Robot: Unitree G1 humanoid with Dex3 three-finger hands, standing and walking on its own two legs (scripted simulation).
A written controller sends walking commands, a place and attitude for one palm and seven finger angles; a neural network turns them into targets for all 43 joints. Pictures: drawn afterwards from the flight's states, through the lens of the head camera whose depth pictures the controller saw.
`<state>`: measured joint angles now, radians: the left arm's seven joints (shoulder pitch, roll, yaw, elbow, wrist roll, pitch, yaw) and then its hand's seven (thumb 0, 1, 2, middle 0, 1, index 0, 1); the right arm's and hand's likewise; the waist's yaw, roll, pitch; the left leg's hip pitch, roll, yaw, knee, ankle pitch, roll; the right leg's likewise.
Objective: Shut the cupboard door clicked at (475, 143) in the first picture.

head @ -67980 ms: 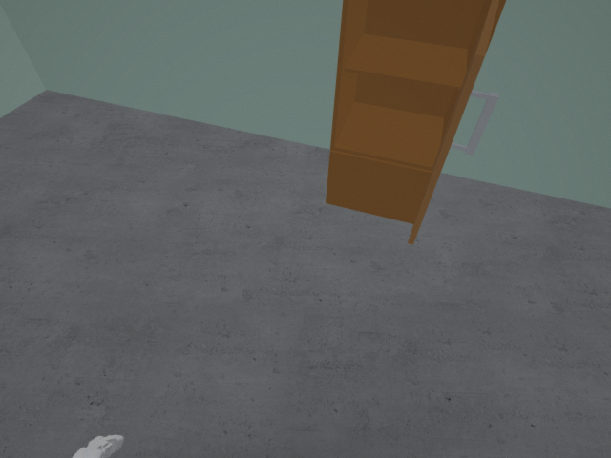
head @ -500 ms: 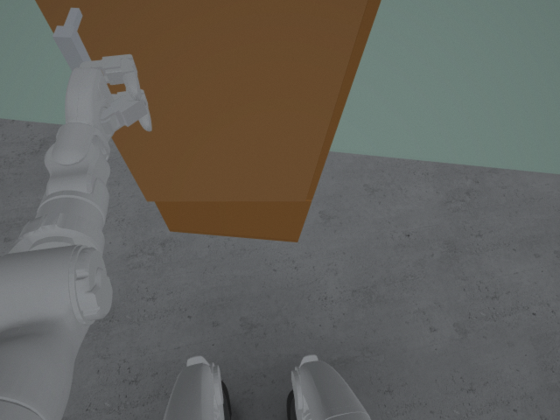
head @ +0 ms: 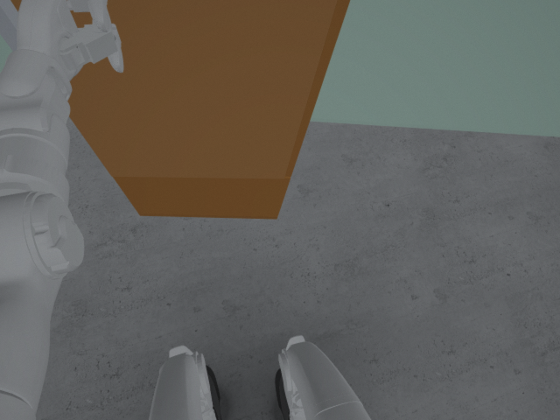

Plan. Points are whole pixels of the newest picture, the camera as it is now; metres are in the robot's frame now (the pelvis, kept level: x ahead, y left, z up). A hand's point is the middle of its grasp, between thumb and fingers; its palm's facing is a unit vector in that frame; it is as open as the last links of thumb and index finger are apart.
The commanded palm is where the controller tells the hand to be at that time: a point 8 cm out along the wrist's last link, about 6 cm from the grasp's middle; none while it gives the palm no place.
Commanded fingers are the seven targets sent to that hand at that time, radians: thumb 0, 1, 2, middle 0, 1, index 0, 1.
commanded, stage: push the door shut along its arc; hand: left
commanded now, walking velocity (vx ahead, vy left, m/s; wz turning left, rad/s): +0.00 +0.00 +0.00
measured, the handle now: (25, 28) +0.61 +0.21 +0.11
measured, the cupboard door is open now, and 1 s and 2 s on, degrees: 2 0 0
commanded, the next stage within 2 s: pull the fist back off the door in 0.28 s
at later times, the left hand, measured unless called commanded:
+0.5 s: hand (109, 29) +0.59 +0.12 +0.11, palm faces -0.03 -1.00 +0.07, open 2.9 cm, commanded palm +0.61 +0.11 +0.11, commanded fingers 0.00 0.90 0.90 -1.30 -1.50 -1.30 -1.50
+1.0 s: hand (149, 44) +0.58 +0.08 +0.11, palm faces +0.15 -0.99 -0.02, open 3.1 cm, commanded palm +0.53 +0.11 +0.11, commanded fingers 0.00 0.90 0.90 -1.30 -1.50 -1.30 -1.50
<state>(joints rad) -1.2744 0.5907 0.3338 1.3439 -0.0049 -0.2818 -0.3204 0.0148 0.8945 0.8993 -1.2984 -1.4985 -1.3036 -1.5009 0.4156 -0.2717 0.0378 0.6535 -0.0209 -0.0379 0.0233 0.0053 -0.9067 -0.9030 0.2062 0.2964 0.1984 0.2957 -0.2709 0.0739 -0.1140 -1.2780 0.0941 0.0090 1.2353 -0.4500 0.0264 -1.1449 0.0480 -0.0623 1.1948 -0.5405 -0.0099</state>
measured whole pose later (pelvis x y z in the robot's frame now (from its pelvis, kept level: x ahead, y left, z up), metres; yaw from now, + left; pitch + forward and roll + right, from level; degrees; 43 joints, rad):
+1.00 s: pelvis -0.01 +0.00 +0.01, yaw +1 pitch +28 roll -4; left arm -1.23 0.37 0.33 1.28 0.07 -0.33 0.23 0.02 0.90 0.91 -1.30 -1.50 -1.30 -1.50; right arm 0.52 -0.24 0.02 0.68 -0.10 -0.04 0.11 0.01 -0.91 -0.90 0.21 0.30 0.20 0.30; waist -0.27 0.08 -0.12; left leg -1.26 0.08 0.01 1.18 -0.40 0.02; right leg -1.14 0.04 -0.06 1.16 -0.51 -0.01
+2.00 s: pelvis +0.03 -0.01 +0.10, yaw +3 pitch +4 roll +0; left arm -0.14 0.23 0.08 0.31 -0.10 -0.16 0.03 0.02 0.89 0.90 -1.20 -1.38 -1.20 -1.39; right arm 0.25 -0.25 0.01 0.58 0.06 0.05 -0.04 0.01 -0.91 -0.90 0.20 0.30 0.20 0.30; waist -0.03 0.05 -0.07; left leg -0.44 0.03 0.06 0.66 -0.29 0.00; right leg -0.35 0.01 -0.02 0.68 -0.40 -0.02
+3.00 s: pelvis +0.04 -0.01 +0.12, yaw +4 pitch -5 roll +0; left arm 0.45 0.35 0.33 -0.35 -0.08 -0.06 0.09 0.02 0.89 0.89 -0.21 -0.30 -0.22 -0.31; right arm 0.20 -0.23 0.03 0.62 0.02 -0.09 -0.07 0.02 -0.91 -0.90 0.20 0.30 0.20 0.30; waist 0.05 0.07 0.00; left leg -0.15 0.01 0.04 0.43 -0.20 0.01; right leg -0.03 0.00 -0.04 0.39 -0.28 -0.01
